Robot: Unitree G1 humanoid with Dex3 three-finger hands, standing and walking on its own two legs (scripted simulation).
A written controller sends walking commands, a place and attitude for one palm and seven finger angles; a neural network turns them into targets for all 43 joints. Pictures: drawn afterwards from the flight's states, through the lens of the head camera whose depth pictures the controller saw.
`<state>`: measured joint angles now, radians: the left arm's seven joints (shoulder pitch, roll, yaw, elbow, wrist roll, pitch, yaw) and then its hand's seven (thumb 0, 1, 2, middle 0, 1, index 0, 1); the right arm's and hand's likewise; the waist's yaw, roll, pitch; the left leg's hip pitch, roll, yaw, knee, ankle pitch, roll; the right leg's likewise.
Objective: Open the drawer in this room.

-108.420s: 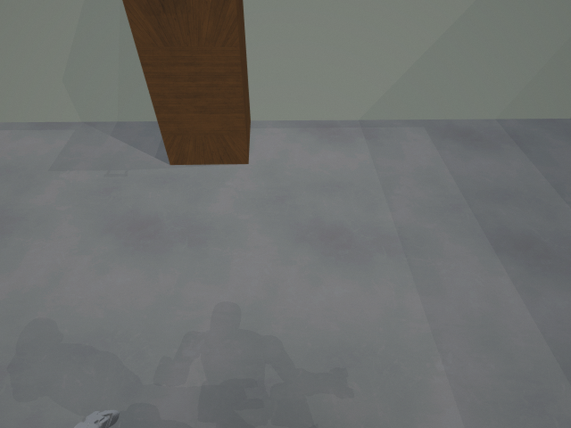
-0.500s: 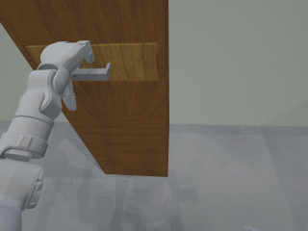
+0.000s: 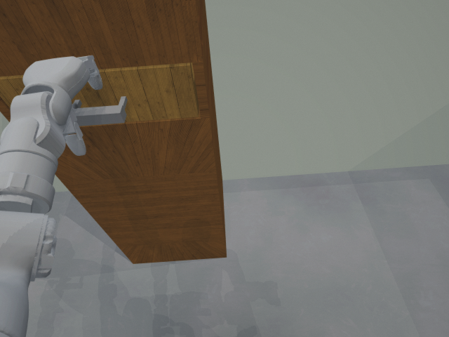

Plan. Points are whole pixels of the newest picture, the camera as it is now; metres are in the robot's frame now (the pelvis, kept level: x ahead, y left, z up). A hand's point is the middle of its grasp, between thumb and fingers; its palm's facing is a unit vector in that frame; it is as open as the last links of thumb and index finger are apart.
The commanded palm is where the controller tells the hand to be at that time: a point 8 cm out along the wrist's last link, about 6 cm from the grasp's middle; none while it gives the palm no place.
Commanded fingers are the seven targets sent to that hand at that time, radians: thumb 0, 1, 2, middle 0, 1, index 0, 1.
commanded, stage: move the hooked fingers above the handle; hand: left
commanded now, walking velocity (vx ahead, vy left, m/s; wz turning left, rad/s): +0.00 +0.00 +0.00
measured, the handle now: (97, 109) +0.52 +0.24 +0.14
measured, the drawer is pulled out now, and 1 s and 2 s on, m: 0.00 0.00 0.00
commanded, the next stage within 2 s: none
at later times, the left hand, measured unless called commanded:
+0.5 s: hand (74, 94) +0.47 +0.24 +0.21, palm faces +0.01 +0.01 -1.00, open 13.6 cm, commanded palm +0.45 +0.25 +0.25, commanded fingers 0.00 -0.50 0.30 -0.30 -1.20 -0.30 -1.20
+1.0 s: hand (61, 103) +0.46 +0.26 +0.21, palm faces -0.02 +0.02 -1.00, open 13.8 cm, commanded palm +0.45 +0.24 +0.26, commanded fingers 0.00 -0.50 0.30 -0.30 -1.20 -0.30 -1.20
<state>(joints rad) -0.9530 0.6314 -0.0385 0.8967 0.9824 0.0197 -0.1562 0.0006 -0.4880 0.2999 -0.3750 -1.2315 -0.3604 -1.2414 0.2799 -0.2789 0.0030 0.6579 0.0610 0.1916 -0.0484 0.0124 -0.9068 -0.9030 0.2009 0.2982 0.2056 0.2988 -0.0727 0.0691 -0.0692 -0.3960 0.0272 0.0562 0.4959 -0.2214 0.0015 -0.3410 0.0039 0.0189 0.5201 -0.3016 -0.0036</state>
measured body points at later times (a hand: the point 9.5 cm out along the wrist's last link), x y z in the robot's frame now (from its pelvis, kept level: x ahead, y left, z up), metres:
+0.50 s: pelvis +0.00 +0.01 +0.00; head +0.03 -0.01 +0.45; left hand +0.47 +0.24 +0.26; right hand +0.08 -0.25 -0.14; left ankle +0.01 +0.12 -0.74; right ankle -0.03 -0.12 -0.74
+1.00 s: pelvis +0.00 +0.01 +0.00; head +0.03 -0.01 +0.45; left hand +0.45 +0.25 +0.26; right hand +0.10 -0.25 -0.13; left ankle +0.01 +0.12 -0.74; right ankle -0.03 -0.12 -0.74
